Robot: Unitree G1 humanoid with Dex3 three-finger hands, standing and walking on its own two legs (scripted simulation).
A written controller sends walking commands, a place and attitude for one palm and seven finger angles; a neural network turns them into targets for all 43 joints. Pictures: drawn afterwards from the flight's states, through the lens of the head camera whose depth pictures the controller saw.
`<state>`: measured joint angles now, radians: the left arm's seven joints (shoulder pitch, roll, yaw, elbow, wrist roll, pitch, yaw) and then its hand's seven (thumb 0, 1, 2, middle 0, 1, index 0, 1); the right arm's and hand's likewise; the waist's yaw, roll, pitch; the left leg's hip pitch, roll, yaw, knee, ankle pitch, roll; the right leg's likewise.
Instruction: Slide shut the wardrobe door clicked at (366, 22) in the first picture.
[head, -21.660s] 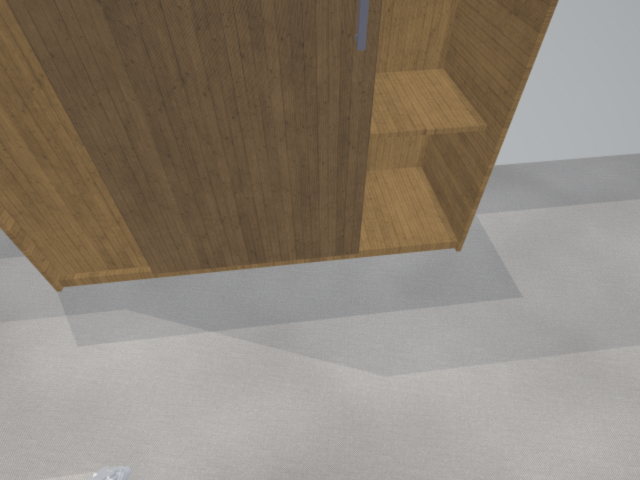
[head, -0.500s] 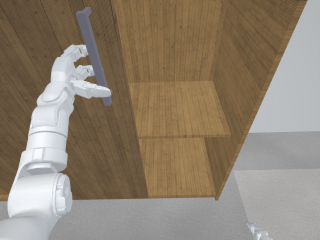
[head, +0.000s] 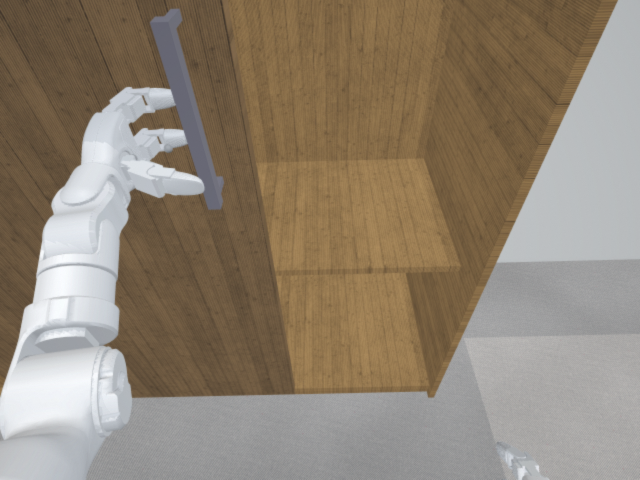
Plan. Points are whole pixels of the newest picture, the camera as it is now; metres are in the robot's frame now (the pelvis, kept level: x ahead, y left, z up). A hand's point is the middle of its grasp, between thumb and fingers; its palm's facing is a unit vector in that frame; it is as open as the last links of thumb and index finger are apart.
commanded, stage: move the hooked fingers beside the handle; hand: left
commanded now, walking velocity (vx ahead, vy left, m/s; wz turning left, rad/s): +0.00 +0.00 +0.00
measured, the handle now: (197, 121) +0.49 +0.17 +0.23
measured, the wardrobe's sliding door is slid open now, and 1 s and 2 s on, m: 0.42 0.42 0.42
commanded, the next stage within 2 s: feel for the door with the fingertips in 1.56 s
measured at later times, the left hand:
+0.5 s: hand (149, 153) +0.42 +0.21 +0.23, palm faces +0.07 -1.00 -0.02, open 14.0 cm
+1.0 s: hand (151, 149) +0.43 +0.21 +0.23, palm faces +0.07 -1.00 -0.03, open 14.0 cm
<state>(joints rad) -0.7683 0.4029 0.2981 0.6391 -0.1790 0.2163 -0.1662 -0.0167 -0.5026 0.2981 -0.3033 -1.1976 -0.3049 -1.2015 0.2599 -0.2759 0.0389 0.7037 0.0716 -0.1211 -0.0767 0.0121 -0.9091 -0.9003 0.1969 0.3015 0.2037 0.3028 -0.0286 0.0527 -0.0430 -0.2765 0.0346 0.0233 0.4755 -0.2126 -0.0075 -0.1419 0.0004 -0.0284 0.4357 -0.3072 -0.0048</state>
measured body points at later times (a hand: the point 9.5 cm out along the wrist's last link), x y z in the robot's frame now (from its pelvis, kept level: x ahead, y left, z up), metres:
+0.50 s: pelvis +0.00 +0.00 +0.00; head -0.01 -0.02 +0.45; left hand +0.41 +0.26 +0.23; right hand +0.13 -0.25 -0.10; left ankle +0.02 +0.13 -0.74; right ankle -0.05 -0.12 -0.74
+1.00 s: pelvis +0.00 +0.00 +0.00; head -0.01 -0.02 +0.45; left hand +0.42 +0.27 +0.23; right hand +0.12 -0.26 -0.11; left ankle +0.02 +0.13 -0.74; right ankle -0.05 -0.12 -0.74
